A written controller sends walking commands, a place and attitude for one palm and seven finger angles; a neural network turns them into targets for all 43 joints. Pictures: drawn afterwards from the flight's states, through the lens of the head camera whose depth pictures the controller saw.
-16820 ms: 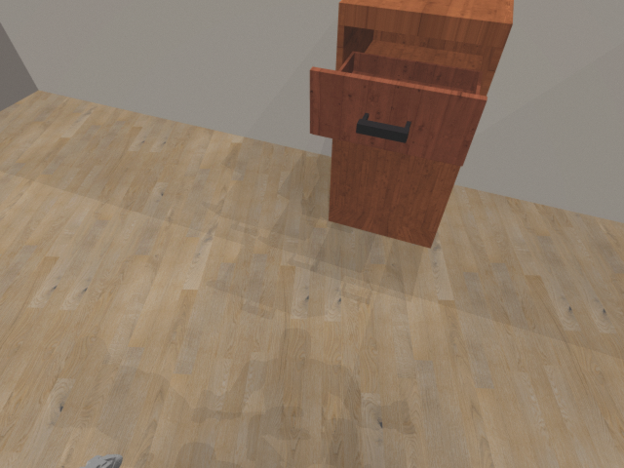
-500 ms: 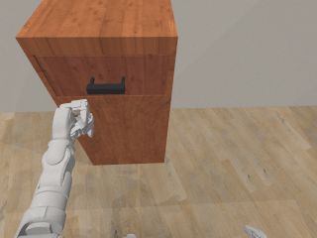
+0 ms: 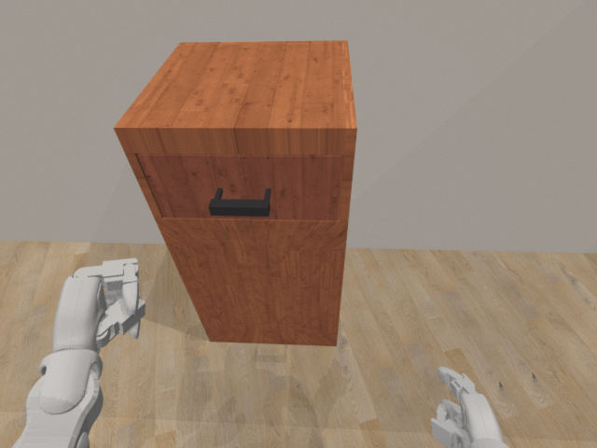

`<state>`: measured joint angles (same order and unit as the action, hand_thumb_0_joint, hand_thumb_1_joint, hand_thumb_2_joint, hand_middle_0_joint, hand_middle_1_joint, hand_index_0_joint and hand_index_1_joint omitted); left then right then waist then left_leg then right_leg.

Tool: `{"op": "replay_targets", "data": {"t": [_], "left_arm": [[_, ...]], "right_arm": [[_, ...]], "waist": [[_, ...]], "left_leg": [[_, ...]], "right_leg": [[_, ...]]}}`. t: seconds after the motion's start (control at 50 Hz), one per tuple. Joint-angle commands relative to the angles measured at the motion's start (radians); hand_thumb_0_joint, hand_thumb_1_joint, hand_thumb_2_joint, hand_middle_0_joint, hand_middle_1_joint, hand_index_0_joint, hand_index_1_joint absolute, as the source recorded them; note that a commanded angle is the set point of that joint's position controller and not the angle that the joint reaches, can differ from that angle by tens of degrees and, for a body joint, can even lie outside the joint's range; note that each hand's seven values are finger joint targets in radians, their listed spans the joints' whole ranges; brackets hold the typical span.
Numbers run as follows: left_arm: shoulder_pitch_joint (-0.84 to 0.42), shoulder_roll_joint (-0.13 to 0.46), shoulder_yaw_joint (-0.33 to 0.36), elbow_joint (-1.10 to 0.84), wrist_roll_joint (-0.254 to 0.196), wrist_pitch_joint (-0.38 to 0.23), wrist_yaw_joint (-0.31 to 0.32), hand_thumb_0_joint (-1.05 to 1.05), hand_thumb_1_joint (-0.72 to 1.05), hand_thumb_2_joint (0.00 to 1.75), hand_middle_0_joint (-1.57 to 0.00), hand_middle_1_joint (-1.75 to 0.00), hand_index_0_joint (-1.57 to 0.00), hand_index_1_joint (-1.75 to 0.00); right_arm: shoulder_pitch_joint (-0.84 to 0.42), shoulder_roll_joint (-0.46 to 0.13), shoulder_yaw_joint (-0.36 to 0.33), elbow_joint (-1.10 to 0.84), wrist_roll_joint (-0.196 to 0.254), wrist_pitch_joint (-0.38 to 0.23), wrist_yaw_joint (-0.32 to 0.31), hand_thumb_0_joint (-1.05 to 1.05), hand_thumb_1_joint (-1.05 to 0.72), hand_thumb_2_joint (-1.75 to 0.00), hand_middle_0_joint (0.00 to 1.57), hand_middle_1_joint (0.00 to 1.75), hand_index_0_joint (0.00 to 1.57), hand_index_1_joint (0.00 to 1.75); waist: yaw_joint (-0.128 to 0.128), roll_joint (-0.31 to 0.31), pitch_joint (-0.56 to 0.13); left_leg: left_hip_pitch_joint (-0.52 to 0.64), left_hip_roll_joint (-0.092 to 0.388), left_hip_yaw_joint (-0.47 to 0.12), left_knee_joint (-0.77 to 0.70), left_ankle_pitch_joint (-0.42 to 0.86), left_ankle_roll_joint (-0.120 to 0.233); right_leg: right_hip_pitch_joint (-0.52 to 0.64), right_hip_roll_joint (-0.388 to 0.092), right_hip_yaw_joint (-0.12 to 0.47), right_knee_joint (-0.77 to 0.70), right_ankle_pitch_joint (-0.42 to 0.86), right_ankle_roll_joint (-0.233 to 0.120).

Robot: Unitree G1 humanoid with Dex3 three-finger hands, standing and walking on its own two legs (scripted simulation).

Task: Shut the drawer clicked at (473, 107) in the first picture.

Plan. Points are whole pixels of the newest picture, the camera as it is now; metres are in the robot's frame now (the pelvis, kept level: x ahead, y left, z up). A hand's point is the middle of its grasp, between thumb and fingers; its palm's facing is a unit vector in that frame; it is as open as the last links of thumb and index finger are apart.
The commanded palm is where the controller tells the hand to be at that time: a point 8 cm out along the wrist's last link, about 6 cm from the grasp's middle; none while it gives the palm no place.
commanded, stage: draw the hand back to the body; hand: left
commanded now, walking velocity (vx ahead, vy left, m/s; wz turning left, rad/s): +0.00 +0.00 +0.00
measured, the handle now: (241, 200) +0.59 +0.19 -0.03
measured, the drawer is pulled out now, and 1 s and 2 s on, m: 0.00 0.00 0.00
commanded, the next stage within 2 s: step back with the hand held close in 0.42 s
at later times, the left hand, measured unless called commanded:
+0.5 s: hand (80, 346) +0.17 +0.24 +0.15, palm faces +0.39 -0.84 -0.38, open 3.3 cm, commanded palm +0.12 +0.28 +0.17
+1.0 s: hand (54, 349) +0.17 +0.26 +0.15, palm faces +0.25 -0.82 -0.51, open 3.3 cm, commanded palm +0.11 +0.30 +0.17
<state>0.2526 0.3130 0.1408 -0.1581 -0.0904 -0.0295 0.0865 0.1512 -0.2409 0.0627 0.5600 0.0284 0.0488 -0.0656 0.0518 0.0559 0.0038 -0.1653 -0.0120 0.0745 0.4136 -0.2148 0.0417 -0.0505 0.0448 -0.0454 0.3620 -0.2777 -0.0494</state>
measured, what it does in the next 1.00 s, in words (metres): stands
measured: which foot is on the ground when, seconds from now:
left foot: down 0.00-1.00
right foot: down 0.00-1.00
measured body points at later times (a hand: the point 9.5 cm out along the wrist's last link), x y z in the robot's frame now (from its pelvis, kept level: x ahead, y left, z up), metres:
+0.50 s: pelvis +0.00 +0.00 +0.00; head -0.02 -0.03 +0.45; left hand +0.15 +0.28 +0.17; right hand +0.19 -0.23 -0.09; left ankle +0.01 +0.09 -0.74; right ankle -0.05 -0.08 -0.74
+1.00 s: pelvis -0.03 +0.03 +0.00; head +0.00 +0.02 +0.45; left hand +0.15 +0.30 +0.18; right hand +0.13 -0.23 -0.09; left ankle +0.01 +0.09 -0.74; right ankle -0.05 -0.08 -0.74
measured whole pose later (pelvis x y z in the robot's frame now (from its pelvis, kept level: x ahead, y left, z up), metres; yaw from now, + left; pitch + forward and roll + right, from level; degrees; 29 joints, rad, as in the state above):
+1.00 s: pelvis -0.03 +0.03 +0.00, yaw -2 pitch +1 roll -1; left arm 0.65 0.43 0.36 -0.55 -0.07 -0.18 0.11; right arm 0.19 -0.25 -0.02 0.53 0.02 0.06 -0.06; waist 0.01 0.03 0.04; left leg -0.29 -0.02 0.11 0.44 -0.17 0.08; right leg -0.20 0.03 -0.01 0.42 -0.24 -0.01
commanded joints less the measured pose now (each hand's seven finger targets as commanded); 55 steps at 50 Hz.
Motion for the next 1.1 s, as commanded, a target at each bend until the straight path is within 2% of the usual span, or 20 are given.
{"op": "replay_targets", "data": {"t": [0.0,0.04,0.06,0.1,0.22,0.26,0.3,0.34,0.42,0.52,0.54,0.56,0.58,0.6,0.64,0.74,0.8,0.88,0.98,1.08], "left_arm": [[-0.088,0.193,0.156,-0.344,-0.002,-0.077,0.014,0.0,0.9,0.9,-1.4,-1.6,-1.4,-1.6],[-0.01,0.194,0.174,-0.394,-0.003,-0.086,0.016,0.0,0.9,0.9,-1.4,-1.6,-1.4,-1.6],[0.03,0.212,0.195,-0.411,-0.005,-0.091,0.015,0.0,0.9,0.9,-1.4,-1.6,-1.4,-1.6],[0.09,0.204,0.207,-0.444,-0.009,-0.1,0.013,0.0,0.9,0.9,-1.4,-1.6,-1.4,-1.6],[0.252,0.213,0.259,-0.542,-0.014,-0.127,0.014,0.0,0.9,0.9,-1.4,-1.6,-1.4,-1.6],[0.243,0.185,0.235,-0.488,-0.008,-0.128,0.009,0.0,0.9,0.9,-1.4,-1.6,-1.4,-1.6],[0.219,0.175,0.226,-0.465,-0.007,-0.131,0.012,0.0,0.9,0.9,-1.4,-1.6,-1.4,-1.6],[0.206,0.193,0.242,-0.477,-0.006,-0.14,0.018,0.0,0.9,0.9,-1.4,-1.6,-1.4,-1.6],[0.205,0.199,0.242,-0.5,-0.003,-0.146,0.025,0.0,0.9,0.9,-1.4,-1.6,-1.4,-1.6],[0.21,0.202,0.251,-0.512,-0.001,-0.142,0.028,0.0,0.9,0.9,-1.4,-1.6,-1.4,-1.6],[0.078,0.349,0.395,-0.613,0.011,-0.188,0.032,0.0,0.9,0.9,-1.4,-1.6,-1.4,-1.6],[0.09,0.349,0.406,-0.569,0.012,-0.209,0.031,0.0,0.9,0.9,-1.4,-1.6,-1.4,-1.6],[0.225,0.242,0.332,-0.463,0.015,-0.202,0.02,0.0,0.9,0.9,-1.4,-1.6,-1.4,-1.6],[0.283,0.191,0.288,-0.434,0.016,-0.198,0.011,0.0,0.9,0.9,-1.4,-1.6,-1.4,-1.6],[0.315,0.176,0.266,-0.447,0.017,-0.2,0.006,0.0,0.9,0.9,-1.4,-1.6,-1.4,-1.6],[0.362,0.238,0.322,-0.52,0.014,-0.209,0.018,0.0,0.9,0.9,-1.4,-1.6,-1.4,-1.6],[0.393,0.264,0.35,-0.559,0.009,-0.212,0.03,0.0,0.9,0.9,-1.4,-1.6,-1.4,-1.6],[0.409,0.272,0.359,-0.598,0.009,-0.216,0.04,0.0,0.9,0.9,-1.4,-1.6,-1.4,-1.6],[0.425,0.255,0.353,-0.581,0.013,-0.219,0.044,0.0,0.9,0.9,-1.4,-1.6,-1.4,-1.6],[0.4,0.248,0.365,-0.583,0.039,-0.243,0.052,0.0,0.9,0.9,-1.4,-1.6,-1.4,-1.6]], "right_arm": [[-0.117,-0.109,-0.052,-0.148,-0.012,-0.068,-0.002,0.0,-0.9,-0.9,0.2,0.3,0.2,0.3],[-0.115,-0.106,-0.055,-0.147,-0.015,-0.081,0.001,0.0,-0.9,-0.9,0.2,0.3,0.2,0.3],[-0.116,-0.109,-0.061,-0.144,-0.019,-0.091,0.002,0.0,-0.9,-0.9,0.2,0.3,0.2,0.3],[-0.11,-0.108,-0.063,-0.144,-0.019,-0.101,0.005,0.0,-0.9,-0.9,0.2,0.3,0.2,0.3],[-0.102,-0.107,-0.077,-0.149,-0.013,-0.133,0.008,0.0,-0.9,-0.9,0.2,0.3,0.2,0.3],[-0.094,-0.11,-0.082,-0.13,-0.016,-0.14,0.005,0.0,-0.9,-0.9,0.2,0.3,0.2,0.3],[-0.088,-0.113,-0.083,-0.125,-0.016,-0.141,0.0,0.0,-0.9,-0.9,0.2,0.3,0.2,0.3],[-0.084,-0.115,-0.086,-0.124,-0.018,-0.148,-0.006,0.0,-0.9,-0.9,0.2,0.3,0.2,0.3],[-0.089,-0.109,-0.081,-0.124,-0.019,-0.161,-0.011,0.0,-0.9,-0.9,0.2,0.3,0.2,0.3],[-0.093,-0.106,-0.077,-0.119,-0.023,-0.17,-0.008,0.0,-0.9,-0.9,0.2,0.3,0.2,0.3],[-0.093,-0.13,-0.083,-0.156,-0.017,-0.141,0.0,0.0,-0.9,-0.9,0.2,0.3,0.2,0.3],[-0.092,-0.113,-0.081,-0.137,-0.024,-0.128,-0.002,0.0,-0.9,-0.9,0.2,0.3,0.2,0.3],[-0.084,-0.114,-0.089,-0.122,-0.028,-0.111,0.001,0.0,-0.9,-0.9,0.2,0.3,0.2,0.3],[-0.077,-0.118,-0.094,-0.129,-0.027,-0.095,0.01,0.0,-0.9,-0.9,0.2,0.3,0.2,0.3],[-0.072,-0.122,-0.103,-0.143,-0.023,-0.074,0.015,0.0,-0.9,-0.9,0.2,0.3,0.2,0.3],[-0.076,-0.114,-0.115,-0.177,-0.017,-0.044,0.009,0.0,-0.9,-0.9,0.2,0.3,0.2,0.3],[-0.073,-0.113,-0.117,-0.192,-0.017,-0.036,0.003,0.0,-0.9,-0.9,0.2,0.3,0.2,0.3],[-0.061,-0.119,-0.122,-0.199,-0.016,-0.04,0.0,0.0,-0.9,-0.9,0.2,0.3,0.2,0.3],[-0.056,-0.124,-0.125,-0.196,-0.017,-0.057,-0.002,0.0,-0.9,-0.9,0.2,0.3,0.2,0.3],[-0.06,-0.133,-0.125,-0.203,-0.018,-0.089,-0.011,0.0,-0.9,-0.9,0.2,0.3,0.2,0.3]], "waist": [[-0.009,-0.006,-0.123],[-0.002,0.026,-0.12],[0.0,-0.009,-0.106],[0.001,-0.016,-0.096],[0.008,-0.004,-0.07],[-0.005,-0.037,-0.002],[-0.009,-0.04,0.016],[-0.003,-0.055,-0.015],[0.006,-0.018,-0.045],[0.012,0.004,-0.045],[-0.029,-0.012,0.024],[-0.031,-0.028,0.05],[-0.037,-0.05,0.055],[-0.038,-0.033,0.022],[-0.043,-0.019,-0.031],[-0.038,-0.068,-0.138],[-0.032,-0.027,-0.176],[-0.034,0.011,-0.186],[-0.04,0.02,-0.142],[-0.045,0.03,-0.071]], "left_leg": [[0.187,0.026,-0.07,-0.037,0.231,0.008],[0.192,0.025,-0.068,-0.033,0.248,0.007],[0.193,0.024,-0.065,-0.029,0.251,0.008],[0.181,0.025,-0.065,-0.026,0.256,0.01],[0.165,0.034,-0.067,-0.017,0.244,0.007],[0.163,0.029,-0.064,-0.022,0.199,0.009],[0.156,0.032,-0.068,-0.033,0.146,0.01],[0.159,0.03,-0.067,-0.03,0.145,0.015],[0.168,0.03,-0.068,-0.027,0.173,0.014],[0.163,0.031,-0.071,-0.027,0.203,0.008],[0.114,0.041,-0.083,0.007,0.128,0.032],[0.09,0.032,-0.092,0.023,0.099,0.028],[0.089,0.038,-0.089,0.027,0.112,0.027],[0.1,0.046,-0.083,0.021,0.141,0.029],[0.106,0.061,-0.073,0.003,0.191,0.032],[0.107,0.077,-0.071,-0.004,0.34,0.035],[0.088,0.083,-0.078,0.001,0.417,0.032],[0.052,0.1,-0.095,-0.005,0.412,0.031],[-0.076,0.127,-0.137,-0.062,0.22,0.038],[-0.361,0.168,-0.218,-0.179,-0.247,0.069]], "right_leg": [[-0.073,-0.032,0.063,-0.085,0.284,0.023],[-0.068,-0.035,0.064,-0.086,0.298,0.022],[-0.078,-0.03,0.065,-0.107,0.301,0.025],[-0.072,-0.036,0.065,-0.1,0.312,0.027],[-0.078,-0.037,0.063,-0.093,0.288,0.029],[-0.137,-0.031,0.066,-0.131,0.239,0.031],[-0.15,-0.035,0.063,-0.131,0.175,0.033],[-0.133,-0.039,0.067,-0.127,0.173,0.033],[-0.103,-0.045,0.073,-0.111,0.206,0.029],[-0.086,-0.042,0.073,-0.104,0.239,0.026],[-0.198,-0.091,0.177,-0.159,0.278,0.059],[-0.213,-0.11,0.185,-0.182,0.274,0.058],[-0.231,-0.114,0.168,-0.17,0.269,0.063],[-0.223,-0.11,0.152,-0.15,0.283,0.076],[-0.199,-0.101,0.124,-0.115,0.316,0.093],[-0.139,-0.086,0.09,-0.035,0.442,0.103],[-0.11,-0.078,0.085,0.012,0.472,0.092],[-0.111,-0.063,0.083,0.051,0.416,0.084],[-0.101,-0.047,0.084,0.088,0.266,0.072],[0.011,-0.023,0.097,0.174,0.142,0.064]]}}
